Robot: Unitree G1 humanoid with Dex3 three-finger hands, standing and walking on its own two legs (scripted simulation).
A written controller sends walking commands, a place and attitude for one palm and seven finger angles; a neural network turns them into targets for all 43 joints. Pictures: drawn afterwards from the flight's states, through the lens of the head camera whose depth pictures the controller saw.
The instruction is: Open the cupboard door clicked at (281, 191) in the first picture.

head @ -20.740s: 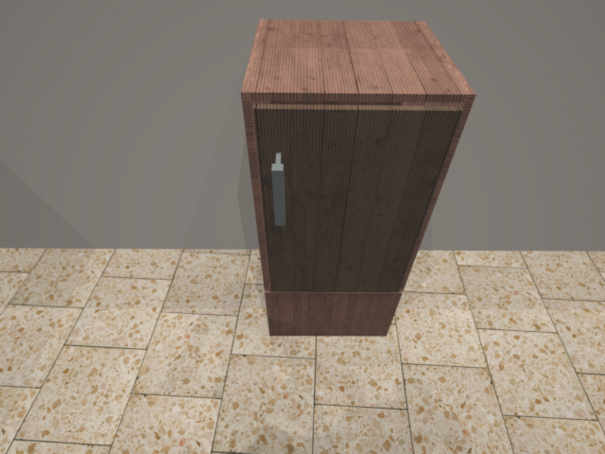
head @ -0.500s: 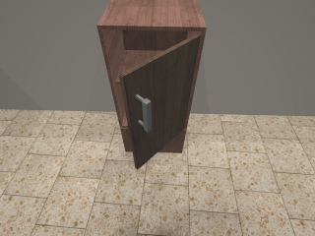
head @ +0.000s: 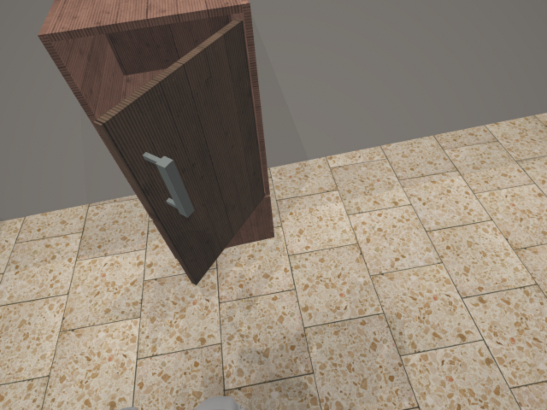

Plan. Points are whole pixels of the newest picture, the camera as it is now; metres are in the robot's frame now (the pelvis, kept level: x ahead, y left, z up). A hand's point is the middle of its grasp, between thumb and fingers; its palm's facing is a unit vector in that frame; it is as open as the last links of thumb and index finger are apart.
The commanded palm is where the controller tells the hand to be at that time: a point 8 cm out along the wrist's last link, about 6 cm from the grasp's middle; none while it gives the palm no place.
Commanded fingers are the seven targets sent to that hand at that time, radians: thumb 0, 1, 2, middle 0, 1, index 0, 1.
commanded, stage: walk to a spot facing it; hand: left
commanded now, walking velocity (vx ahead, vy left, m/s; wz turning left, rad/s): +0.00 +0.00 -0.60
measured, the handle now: (168, 185) +0.49 +0.25 -0.01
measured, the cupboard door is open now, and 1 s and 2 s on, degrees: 47 47 47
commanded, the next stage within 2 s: none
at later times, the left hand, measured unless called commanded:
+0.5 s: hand out of the picture +0.12 +0.20 -0.16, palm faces -0.21 -0.95 -0.21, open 7.4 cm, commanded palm none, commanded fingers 0.00 0.90 0.90 -0.20 -0.30 -0.20 -0.30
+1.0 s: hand (235, 367) +0.20 +0.10 -0.16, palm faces -0.55 -0.81 -0.20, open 7.4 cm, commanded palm none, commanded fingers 0.00 0.90 0.90 -0.20 -0.30 -0.20 -0.30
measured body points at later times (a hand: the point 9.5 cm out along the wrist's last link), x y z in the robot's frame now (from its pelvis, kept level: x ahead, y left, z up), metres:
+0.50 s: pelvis +0.01 +0.01 +0.01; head +0.06 +0.01 +0.46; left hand +0.14 +0.25 -0.14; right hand +0.04 -0.25 -0.12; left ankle +0.05 +0.14 -0.72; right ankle -0.02 -0.09 -0.66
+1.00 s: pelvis +0.02 -0.01 +0.01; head +0.06 -0.02 +0.45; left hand +0.23 +0.14 -0.14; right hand -0.08 -0.26 -0.12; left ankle +0.08 +0.08 -0.72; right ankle -0.02 -0.12 -0.70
